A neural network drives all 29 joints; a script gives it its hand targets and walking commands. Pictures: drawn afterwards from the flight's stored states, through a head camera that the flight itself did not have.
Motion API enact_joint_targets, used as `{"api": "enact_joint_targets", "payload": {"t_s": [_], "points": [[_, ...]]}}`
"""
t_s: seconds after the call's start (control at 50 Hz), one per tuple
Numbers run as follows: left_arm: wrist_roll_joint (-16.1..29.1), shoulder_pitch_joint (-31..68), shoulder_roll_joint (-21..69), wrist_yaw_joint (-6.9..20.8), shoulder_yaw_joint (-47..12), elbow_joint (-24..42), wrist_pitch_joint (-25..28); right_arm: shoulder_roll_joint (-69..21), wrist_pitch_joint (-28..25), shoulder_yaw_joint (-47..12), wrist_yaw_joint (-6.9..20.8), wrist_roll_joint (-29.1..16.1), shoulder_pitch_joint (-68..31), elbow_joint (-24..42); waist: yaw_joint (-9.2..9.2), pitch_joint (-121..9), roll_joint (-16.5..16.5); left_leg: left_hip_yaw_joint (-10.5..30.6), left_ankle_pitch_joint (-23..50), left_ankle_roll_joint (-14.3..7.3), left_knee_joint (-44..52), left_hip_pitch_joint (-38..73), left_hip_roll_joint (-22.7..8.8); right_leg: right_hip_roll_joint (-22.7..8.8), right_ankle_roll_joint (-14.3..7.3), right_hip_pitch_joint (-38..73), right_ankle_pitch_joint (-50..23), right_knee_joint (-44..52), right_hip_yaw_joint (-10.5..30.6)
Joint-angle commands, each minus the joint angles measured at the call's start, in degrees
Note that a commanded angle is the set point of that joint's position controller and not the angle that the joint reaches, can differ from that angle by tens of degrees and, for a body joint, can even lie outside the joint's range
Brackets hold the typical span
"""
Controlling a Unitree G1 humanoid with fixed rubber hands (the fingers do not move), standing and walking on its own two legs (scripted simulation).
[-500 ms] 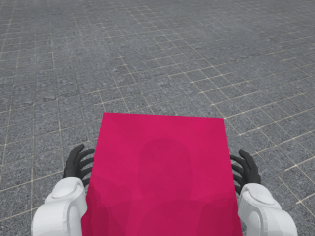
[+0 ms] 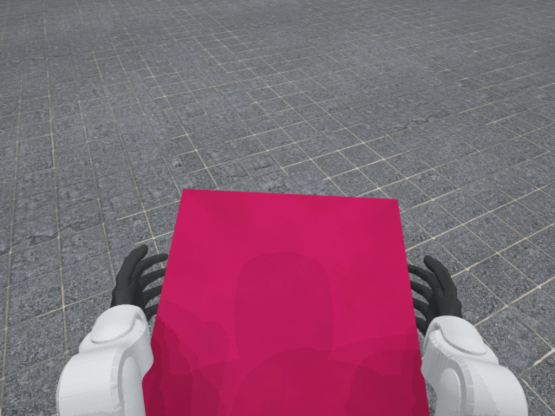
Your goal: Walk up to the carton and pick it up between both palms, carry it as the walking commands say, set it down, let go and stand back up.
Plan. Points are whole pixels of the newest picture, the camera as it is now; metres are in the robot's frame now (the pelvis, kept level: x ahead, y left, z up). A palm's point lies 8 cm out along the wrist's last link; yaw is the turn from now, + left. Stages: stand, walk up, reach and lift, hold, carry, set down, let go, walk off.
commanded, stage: carry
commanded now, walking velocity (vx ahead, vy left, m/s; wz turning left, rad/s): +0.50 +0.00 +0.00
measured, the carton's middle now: (283, 317) +0.27 -0.01 +0.03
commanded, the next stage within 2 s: none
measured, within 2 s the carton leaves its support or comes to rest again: neither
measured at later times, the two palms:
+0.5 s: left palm (152, 154) +0.57 +0.23 +0.10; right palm (346, 158) +0.54 -0.13 +0.11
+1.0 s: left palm (184, 80) +0.88 +0.22 +0.10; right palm (324, 80) +0.90 -0.14 +0.09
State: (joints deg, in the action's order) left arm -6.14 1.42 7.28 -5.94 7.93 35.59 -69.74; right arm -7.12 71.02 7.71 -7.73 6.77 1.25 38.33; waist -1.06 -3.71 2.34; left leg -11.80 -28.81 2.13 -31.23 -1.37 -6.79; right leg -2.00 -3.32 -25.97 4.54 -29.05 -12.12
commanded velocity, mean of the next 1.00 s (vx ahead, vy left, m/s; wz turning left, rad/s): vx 0.50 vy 0.00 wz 0.00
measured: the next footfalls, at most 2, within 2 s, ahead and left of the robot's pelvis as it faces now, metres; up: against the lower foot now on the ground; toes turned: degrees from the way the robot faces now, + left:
left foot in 0.38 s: +0.40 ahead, +0.15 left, +0.00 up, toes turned +12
right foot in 0.80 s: +0.69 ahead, -0.07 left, +0.00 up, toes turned -11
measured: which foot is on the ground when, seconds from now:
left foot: down 0.00-0.00, up 0.02-0.36, down 0.38-0.82, up 0.84-1.00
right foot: down 0.00-0.42, up 0.44-0.78, down 0.80-1.00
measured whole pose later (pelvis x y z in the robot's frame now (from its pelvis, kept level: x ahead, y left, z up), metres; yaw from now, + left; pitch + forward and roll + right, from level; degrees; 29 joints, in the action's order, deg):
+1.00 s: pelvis +0.66 +0.03 +0.02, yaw +1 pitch +3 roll -1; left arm -6.4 0.5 7.3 -6.8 8.1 32.2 -70.2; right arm -7.5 70.4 8.5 -6.3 7.6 1.2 32.5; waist 2.4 -1.1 0.8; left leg -2.9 -23.7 0.5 -63.4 -26.8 -3.0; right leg -1.8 -2.5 -14.5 14.7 -26.5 -12.5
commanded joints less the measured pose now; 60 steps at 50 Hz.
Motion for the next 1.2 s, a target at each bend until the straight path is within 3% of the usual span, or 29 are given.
{"api": "enact_joint_targets", "payload": {"t_s": [0.0,0.06,0.14,0.22,0.28,0.32,0.34,0.36,0.38,0.4,0.42,0.46,0.5,0.6,0.68,0.74,0.76,0.78,0.8,0.82,0.84,0.88,0.9,0.96,1.06,1.12,1.14,1.16,1.18], "points": [[22.5,18.7,45.4,11.0,-42.5,-0.6,-2.4,-41.1,1.8,-45.9,13.8,-24.6,-26.3,5.8,2.97,-17.7,-13.0,11.1,-2.6,-1.9,-43.1,-41.2,5.0,-24.3,-15.6,45.3,-5.3,11.3,42.1],[24.8,24.8,51.7,12.5,-45.4,4.1,-1.4,-47.9,0.3,-45.5,14.9,-24.4,-27.0,3.2,2.42,-14.8,-4.6,14.0,5.0,-1.6,-36.5,-38.2,0.0,-20.6,-9.9,36.0,-1.5,14.9,26.7],[26.0,27.1,54.4,14.0,-46.2,4.2,0.4,-50.4,-2.0,-46.0,14.7,-22.9,-27.6,3.0,2.11,-12.1,-8.9,9.5,11.5,-0.8,-17.0,-31.4,-0.2,-17.4,-6.1,27.1,8.9,20.2,15.6],[25.6,25.0,50.9,14.2,-46.0,4.6,0.6,-47.9,-2.4,-46.2,14.0,-22.9,-27.1,5.1,2.22,-9.6,-12.2,4.0,21.9,-1.4,-2.6,-25.4,2.1,-15.2,-3.5,25.0,3.3,19.5,9.3],[25.3,22.9,47.3,13.8,-45.7,4.2,-0.4,-45.1,-1.4,-45.0,13.9,-23.0,-26.4,5.4,1.67,-8.4,-11.7,-0.6,26.6,-1.6,2.9,-18.9,3.9,-13.5,-1.5,23.8,1.4,15.7,5.4],[23.9,22.0,44.8,13.0,-44.8,2.9,-1.5,-43.4,-0.1,-43.7,13.8,-23.0,-25.1,2.4,0.62,-10.4,-7.2,-2.5,23.5,-2.2,4.0,-6.9,5.1,-10.2,1.3,19.3,-4.6,5.9,1.5],[23.1,22.1,43.5,12.6,-44.2,2.4,-2.2,-42.1,0.4,-42.8,13.6,-22.6,-23.2,0.6,-0.89,-13.7,-2.2,2.1,17.1,-4.4,4.2,4.2,2.1,-7.8,3.5,11.9,-5.9,-5.0,-1.1],[22.1,22.4,41.9,12.2,-43.6,2.2,-3.0,-40.5,1.0,-41.8,13.4,-22.0,-21.0,-1.3,-1.82,-14.1,9.8,21.2,11.4,-8.9,12.0,10.7,-9.3,-2.4,5.7,1.5,4.4,-20.7,-2.1],[21.3,21.1,41.1,12.0,-43.1,0.7,-3.5,-39.5,1.3,-41.7,13.0,-21.6,-20.5,-2.2,-1.04,-12.6,15.6,39.1,20.6,-14.4,18.3,15.6,-19.1,4.0,6.0,-9.3,25.1,-32.3,2.7],[22.7,21.9,42.6,12.3,-45.1,1.3,-3.2,-41.5,1.1,-41.6,13.3,-22.3,-20.9,-1.4,-0.96,-14.8,12.9,39.9,30.4,-16.7,17.4,18.6,-20.4,1.7,4.4,-12.4,25.8,-38.2,8.4],[24.0,24.6,44.8,12.7,-46.1,1.5,-3.1,-43.9,0.6,-41.9,13.4,-23.2,-22.1,-1.2,-1.06,-12.9,8.4,35.7,35.0,-14.8,16.5,13.0,-19.3,-0.6,4.3,-14.0,24.2,-40.7,11.8],[25.1,26.3,49.9,13.5,-46.2,1.3,-2.4,-48.7,-0.6,-43.4,14.2,-25.2,-29.7,2.2,-0.44,-10.9,1.7,25.3,28.3,-10.5,18.1,6.7,-15.2,-3.9,3.9,-12.6,19.2,-36.3,12.6],[23.4,24.5,52.6,13.6,-44.6,0.2,-1.4,-50.8,-1.7,-45.7,15.3,-26.5,-31.9,3.1,-0.18,-11.6,2.7,19.9,23.9,-8.9,19.3,6.6,-13.9,-5.2,4.1,-12.4,15.1,-30.1,11.7],[21.8,22.9,52.4,12.6,-44.6,3.0,0.9,-49.9,-3.1,-47.8,15.9,-27.2,-29.9,5.2,0.13,-11.2,5.6,11.0,25.8,-9.6,21.1,6.1,-11.6,-3.0,3.7,-8.3,8.6,-13.3,6.7],[21.5,21.3,49.3,11.9,-44.3,3.7,0.7,-46.4,-2.3,-47.1,15.7,-26.7,-29.0,6.9,-0.02,-10.1,7.5,3.8,34.8,-7.5,17.0,5.1,-8.5,0.6,2.9,-2.0,3.3,-3.3,1.4],[21.8,20.9,46.6,11.8,-44.0,2.6,-0.7,-43.5,-0.8,-45.5,14.7,-25.1,-26.7,5.7,0.81,-12.0,2.9,-1.5,49.7,-4.5,3.9,2.0,-5.8,3.4,1.3,12.1,0.1,5.0,-2.8],[21.7,19.0,45.5,11.7,-43.4,1.4,-1.3,-42.2,-0.1,-45.1,14.3,-24.4,-25.9,4.9,1.96,-16.0,0.3,-2.1,48.6,-2.7,-5.8,-6.5,-4.1,2.1,-0.6,26.6,0.0,4.0,0.2],[21.4,17.5,43.9,11.6,-42.5,0.6,-1.8,-40.8,0.7,-44.7,14.1,-24.1,-25.9,4.0,4.08,-21.0,-9.2,-1.7,36.1,-0.9,-22.0,-18.4,-1.0,-8.3,-5.3,39.7,6.8,6.9,16.9],[20.9,17.4,42.3,11.4,-41.9,-1.7,-2.3,-39.2,1.3,-44.5,13.8,-23.3,-25.1,2.7,2.89,-19.0,-19.4,2.6,1.4,-0.3,-34.7,-33.0,7.0,-20.8,-11.3,46.6,1.0,13.9,41.4],[21.6,18.4,43.2,11.2,-42.5,-2.1,-2.4,-39.5,1.5,-44.7,14.0,-23.3,-25.8,2.8,3.29,-17.6,-16.5,9.2,-2.7,-1.5,-43.1,-38.0,8.1,-23.3,-16.0,46.1,-8.2,12.1,44.9],[22.7,20.0,45.4,11.5,-43.5,-0.5,-2.2,-41.4,1.1,-44.2,14.1,-23.8,-25.7,3.4,2.71,-16.2,-11.7,12.5,-1.3,-1.9,-47.4,-39.8,5.5,-23.7,-15.9,41.7,-11.4,11.2,40.6],[24.3,23.3,50.7,12.6,-45.6,1.6,-1.6,-46.5,0.0,-43.7,14.6,-23.6,-26.4,1.6,2.53,-14.5,-4.1,15.6,4.3,-2.3,-42.0,-38.2,1.5,-21.4,-11.9,35.3,-5.5,11.7,29.6],[24.9,25.0,52.6,13.0,-46.5,2.4,-0.9,-48.2,-0.7,-43.9,15.1,-23.6,-27.4,1.4,2.40,-13.4,-3.4,15.0,5.6,-2.0,-36.6,-36.6,0.7,-19.6,-9.5,32.1,-1.8,13.3,25.6],[25.7,26.9,54.1,14.3,-46.5,3.0,0.6,-50.2,-2.3,-44.9,15.1,-22.9,-28.6,1.9,2.04,-11.6,-8.1,10.2,8.0,-1.5,-20.5,-30.6,0.4,-17.8,-5.9,25.4,4.5,18.0,16.8],[25.0,23.4,50.0,13.9,-45.9,3.6,0.7,-47.4,-2.9,-45.2,14.2,-23.5,-27.8,4.5,1.92,-9.2,-12.2,2.5,20.1,-2.1,-0.4,-22.2,3.7,-15.0,-2.5,24.0,0.0,16.7,8.8],[24.3,21.7,46.0,13.2,-45.7,3.2,-0.3,-44.5,-1.7,-44.0,14.0,-23.3,-25.7,3.4,0.54,-11.3,-8.1,-2.5,25.4,-2.5,3.8,-8.5,5.9,-11.3,1.2,20.6,-8.5,7.1,3.0],[23.8,22.1,45.1,13.0,-45.6,3.4,-0.9,-43.6,-1.2,-43.7,13.9,-23.3,-24.8,1.8,-0.63,-13.8,-4.4,-0.6,20.0,-4.0,2.7,2.4,4.9,-9.0,3.1,14.5,-11.1,-2.1,0.3],[23.1,22.4,43.6,12.6,-45.1,3.3,-1.7,-41.9,-0.6,-42.7,13.8,-22.7,-22.2,-0.2,-1.88,-15.2,5.8,15.9,13.1,-7.8,9.2,9.7,-5.2,-4.7,5.4,4.9,-5.0,-16.7,-1.2],[21.7,21.8,42.7,12.2,-44.4,1.7,-2.5,-40.9,0.1,-42.1,13.5,-22.1,-20.7,-2.8,-1.31,-14.8,16.1,36.0,17.2,-13.1,16.3,14.8,-15.5,2.6,6.2,-5.2,21.6,-29.3,1.4]]}}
